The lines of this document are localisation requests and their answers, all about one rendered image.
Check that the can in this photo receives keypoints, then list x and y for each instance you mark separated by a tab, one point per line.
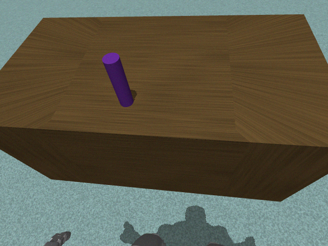
118	78

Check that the left robot hand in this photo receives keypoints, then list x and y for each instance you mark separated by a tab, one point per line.
58	239

